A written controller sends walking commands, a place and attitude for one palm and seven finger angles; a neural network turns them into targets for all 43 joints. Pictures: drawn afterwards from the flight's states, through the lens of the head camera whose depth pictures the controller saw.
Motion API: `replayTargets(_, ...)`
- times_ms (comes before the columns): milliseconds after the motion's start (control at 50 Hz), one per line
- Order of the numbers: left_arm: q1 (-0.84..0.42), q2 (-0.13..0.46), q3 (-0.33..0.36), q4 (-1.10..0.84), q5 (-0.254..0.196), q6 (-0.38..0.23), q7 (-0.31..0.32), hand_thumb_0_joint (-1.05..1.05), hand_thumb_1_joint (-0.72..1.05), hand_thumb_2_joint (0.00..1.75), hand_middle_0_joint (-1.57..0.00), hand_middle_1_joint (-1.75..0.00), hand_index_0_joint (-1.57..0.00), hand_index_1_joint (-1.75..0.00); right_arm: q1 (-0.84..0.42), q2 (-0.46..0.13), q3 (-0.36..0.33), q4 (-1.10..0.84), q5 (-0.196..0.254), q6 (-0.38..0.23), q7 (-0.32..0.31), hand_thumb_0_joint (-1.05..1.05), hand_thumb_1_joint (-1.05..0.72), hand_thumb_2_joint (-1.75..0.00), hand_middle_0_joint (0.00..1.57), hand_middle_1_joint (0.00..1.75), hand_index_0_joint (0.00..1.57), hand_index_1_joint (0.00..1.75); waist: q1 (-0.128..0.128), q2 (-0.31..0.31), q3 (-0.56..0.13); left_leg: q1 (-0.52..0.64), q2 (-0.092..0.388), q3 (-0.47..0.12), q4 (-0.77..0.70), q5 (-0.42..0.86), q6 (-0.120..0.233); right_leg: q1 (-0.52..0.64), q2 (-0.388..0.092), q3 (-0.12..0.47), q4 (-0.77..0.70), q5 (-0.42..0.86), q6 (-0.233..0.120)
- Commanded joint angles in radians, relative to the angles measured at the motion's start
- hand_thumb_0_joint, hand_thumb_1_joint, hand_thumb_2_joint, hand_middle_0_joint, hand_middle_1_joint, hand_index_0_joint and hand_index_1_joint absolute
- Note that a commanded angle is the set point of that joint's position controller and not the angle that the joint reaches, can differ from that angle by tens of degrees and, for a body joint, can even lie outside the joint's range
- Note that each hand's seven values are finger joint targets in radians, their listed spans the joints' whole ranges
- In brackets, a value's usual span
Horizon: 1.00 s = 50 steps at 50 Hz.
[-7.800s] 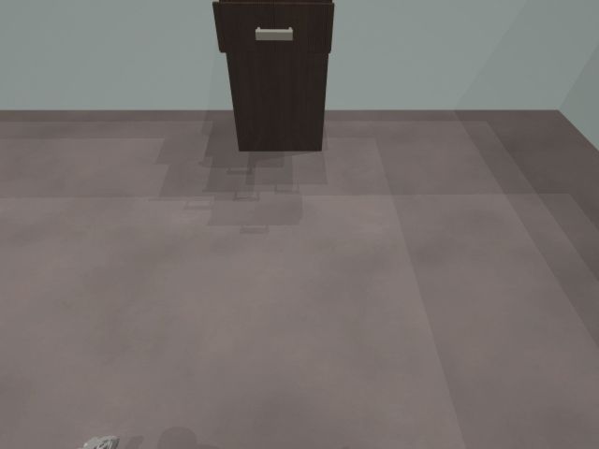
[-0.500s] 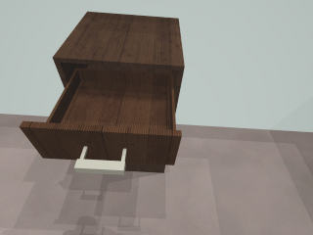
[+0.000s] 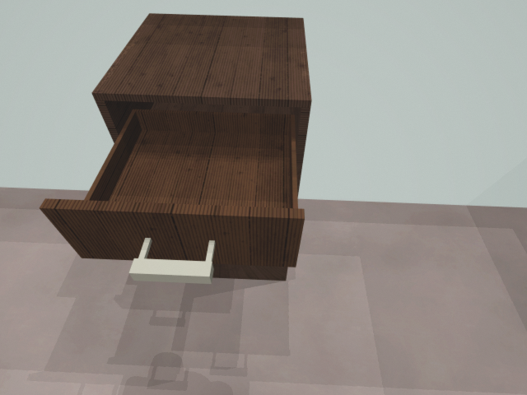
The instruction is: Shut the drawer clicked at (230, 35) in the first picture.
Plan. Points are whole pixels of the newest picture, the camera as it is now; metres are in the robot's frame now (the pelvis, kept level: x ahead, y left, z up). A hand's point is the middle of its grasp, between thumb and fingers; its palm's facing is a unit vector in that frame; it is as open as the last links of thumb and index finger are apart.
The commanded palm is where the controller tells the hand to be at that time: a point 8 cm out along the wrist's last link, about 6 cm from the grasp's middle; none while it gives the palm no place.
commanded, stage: come to a stop and stand still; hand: left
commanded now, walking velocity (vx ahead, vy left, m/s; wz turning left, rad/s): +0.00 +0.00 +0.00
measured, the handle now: (176, 258) +0.33 +0.18 -0.01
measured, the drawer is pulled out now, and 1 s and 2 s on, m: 0.30 0.30 0.29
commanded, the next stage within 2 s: look again from close up in 0.46 s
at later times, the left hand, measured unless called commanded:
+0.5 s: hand out of the picture +0.02 +0.20 -0.17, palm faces -0.03 -0.98 -0.22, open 7.4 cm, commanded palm none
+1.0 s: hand out of the picture +0.00 +0.20 -0.17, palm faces -0.01 -0.98 -0.21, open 7.4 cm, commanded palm none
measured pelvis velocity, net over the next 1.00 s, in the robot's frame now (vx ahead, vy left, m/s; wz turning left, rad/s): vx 0.00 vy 0.03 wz -0.01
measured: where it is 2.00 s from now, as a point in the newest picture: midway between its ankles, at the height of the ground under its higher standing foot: outside the picture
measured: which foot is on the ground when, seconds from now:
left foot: down 0.00-1.00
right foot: down 0.00-1.00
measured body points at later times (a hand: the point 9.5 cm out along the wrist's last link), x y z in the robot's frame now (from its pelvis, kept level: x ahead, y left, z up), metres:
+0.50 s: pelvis -0.01 +0.02 +0.00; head +0.02 +0.02 +0.45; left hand +0.03 +0.25 -0.15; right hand +0.02 -0.21 -0.16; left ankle +0.02 +0.10 -0.73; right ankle -0.05 -0.12 -0.73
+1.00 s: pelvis +0.00 +0.03 +0.00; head +0.03 +0.03 +0.45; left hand +0.00 +0.25 -0.16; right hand +0.02 -0.20 -0.15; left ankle +0.02 +0.10 -0.73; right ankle -0.05 -0.12 -0.73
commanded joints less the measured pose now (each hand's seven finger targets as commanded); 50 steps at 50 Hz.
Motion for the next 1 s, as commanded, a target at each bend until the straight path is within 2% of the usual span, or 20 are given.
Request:
replayTargets(0,0.003,0.13,0.025,-0.067,0.008,-0.022,0.007,0.0,0.9,0.9,-0.2,-0.3,-0.2,-0.3,0.015,-0.105,-0.026,-0.09,-0.001,-0.001,0.01,0.0,-0.9,-0.9,0.2,0.3,0.2,0.3,-0.029,-0.134,-0.011,0.063,0.057,-0.108,-0.009,-0.008,0.003,-0.179,-0.124,0.158,-0.152,0.025,-0.054)
replayTargets(40,-0.02,0.14,0.028,-0.079,0.008,-0.018,0.009,0.0,0.9,0.9,-0.2,-0.3,-0.2,-0.3,0.017,-0.114,-0.027,-0.084,0.0,0.004,0.013,0.0,-0.9,-0.9,0.2,0.3,0.2,0.3,-0.033,-0.121,0.038,0.049,0.059,-0.114,-0.022,-0.011,0.002,-0.221,-0.117,0.146,-0.151,-0.013,-0.047)
replayTargets(60,-0.02,0.142,0.029,-0.084,0.008,-0.015,0.009,0.0,0.9,0.9,-0.2,-0.3,-0.2,-0.3,0.018,-0.119,-0.027,-0.083,0.0,0.004,0.014,0.0,-0.9,-0.9,0.2,0.3,0.2,0.3,-0.032,-0.09,0.049,0.041,0.065,-0.12,-0.034,-0.011,0.004,-0.222,-0.109,0.134,-0.141,-0.016,-0.043)
replayTargets(80,-0.013,0.145,0.025,-0.09,0.01,-0.012,0.009,0.0,0.9,0.9,-0.2,-0.3,-0.2,-0.3,0.023,-0.127,-0.022,-0.08,-0.001,0.001,0.015,0.0,-0.9,-0.9,0.2,0.3,0.2,0.3,-0.023,-0.06,0.017,0.055,0.072,-0.118,-0.048,0.023,0.007,-0.19,-0.097,0.129,-0.116,0.038,-0.041)
replayTargets(160,0.006,0.144,0.027,-0.084,0.006,-0.008,0.01,0.0,0.9,0.9,-0.2,-0.3,-0.2,-0.3,0.009,-0.139,-0.021,-0.07,0.002,-0.002,0.013,0.0,-0.9,-0.9,0.2,0.3,0.2,0.3,-0.011,-0.009,0.011,0.033,0.09,-0.149,-0.093,0.025,0.019,-0.151,-0.078,0.093,-0.081,0.055,-0.023)
replayTargets(180,0.012,0.144,0.025,-0.088,0.008,-0.005,0.009,0.0,0.9,0.9,-0.2,-0.3,-0.2,-0.3,0.014,-0.143,-0.019,-0.066,0.001,-0.006,0.013,0.0,-0.9,-0.9,0.2,0.3,0.2,0.3,-0.004,0.007,-0.018,0.051,0.097,-0.147,-0.096,0.072,0.025,-0.129,-0.072,0.089,-0.068,0.088,-0.021)
replayTargets(260,0.017,0.135,0.025,-0.07,0.005,-0.003,0.011,0.0,0.9,0.9,-0.2,-0.3,-0.2,-0.3,0.015,-0.141,-0.016,-0.044,0.004,-0.007,0.01,0.0,-0.9,-0.9,0.2,0.3,0.2,0.3,-0.005,0.005,-0.016,0.063,0.099,-0.156,-0.118,0.061,0.027,-0.12,-0.077,0.079,-0.072,0.082,-0.013)
replayTargets(300,0.02,0.131,0.023,-0.068,0.006,-0.002,0.011,0.0,0.9,0.9,-0.2,-0.3,-0.2,-0.3,0.017,-0.143,-0.014,-0.033,0.006,-0.009,0.009,0.0,-0.9,-0.9,0.2,0.3,0.2,0.3,-0.003,-0.003,-0.024,0.079,0.105,-0.151,-0.121,0.098,0.03,-0.109,-0.076,0.075,-0.073,0.101,-0.008)
replayTargets(360,0.027,0.124,0.022,-0.052,0.006,-0.002,0.011,0.0,0.9,0.9,-0.2,-0.3,-0.2,-0.3,0.024,-0.131,-0.013,-0.015,0.008,-0.007,0.008,0.0,-0.9,-0.9,0.2,0.3,0.2,0.3,-0.007,0.0,-0.004,0.077,0.098,-0.149,-0.134,0.043,0.026,-0.12,-0.083,0.081,-0.092,0.077,-0.008)
replayTargets(460,0.038,0.107,0.019,-0.026,0.006,-0.005,0.012,0.0,0.9,0.9,-0.2,-0.3,-0.2,-0.3,0.043,-0.121,-0.01,0.016,0.011,-0.012,0.005,0.0,-0.9,-0.9,0.2,0.3,0.2,0.3,-0.009,-0.001,-0.018,0.108,0.1,-0.144,-0.135,0.108,0.028,-0.102,-0.087,0.075,-0.094,0.124,-0.005)
replayTargets(500,0.045,0.101,0.018,-0.017,0.005,-0.004,0.012,0.0,0.9,0.9,-0.2,-0.3,-0.2,-0.3,0.047,-0.119,-0.01,0.026,0.012,-0.016,0.002,0.0,-0.9,-0.9,0.2,0.3,0.2,0.3,-0.006,0.016,-0.025,0.123,0.106,-0.146,-0.14,0.143,0.031,-0.096,-0.087,0.068,-0.096,0.133,-0.002)
replayTargets(560,0.053,0.091,0.015,0.001,0.005,-0.006,0.012,0.0,0.9,0.9,-0.2,-0.3,-0.2,-0.3,0.053,-0.109,-0.009,0.042,0.014,-0.014,0.001,0.0,-0.9,-0.9,0.2,0.3,0.2,0.3,-0.011,0.0,-0.005,0.121,0.098,-0.136,-0.135,0.119,0.027,-0.103,-0.093,0.078,-0.112,0.137,-0.004)
replayTargets(700,0.069,0.074,0.014,0.023,0.005,-0.006,0.013,0.0,0.9,0.9,-0.2,-0.3,-0.2,-0.3,0.066,-0.101,-0.01,0.07,0.015,-0.018,-0.003,0.0,-0.9,-0.9,0.2,0.3,0.2,0.3,-0.01,0.006,-0.006,0.146,0.104,-0.139,-0.144,0.175,0.031,-0.095,-0.092,0.069,-0.117,0.156,0.0)
replayTargets(740,0.077,0.069,0.014,0.033,0.005,-0.007,0.014,0.0,0.9,0.9,-0.2,-0.3,-0.2,-0.3,0.068,-0.094,-0.009,0.079,0.016,-0.017,-0.003,0.0,-0.9,-0.9,0.2,0.3,0.2,0.3,-0.011,-0.015,-0.003,0.15,0.102,-0.134,-0.14,0.174,0.03,-0.096,-0.096,0.073,-0.124,0.167,-0.001)
replayTargets(980,0.084,0.068,0.012,0.047,0.004,-0.007,0.014,0.0,0.9,0.9,-0.2,-0.3,-0.2,-0.3,0.08,-0.086,-0.007,0.104,0.018,-0.021,-0.004,0.0,-0.9,-0.9,0.2,0.3,0.2,0.3,-0.009,-0.012,0.001,0.16,0.104,-0.133,-0.155,0.212,0.031,-0.085,-0.097,0.072,-0.136,0.178,-0.001)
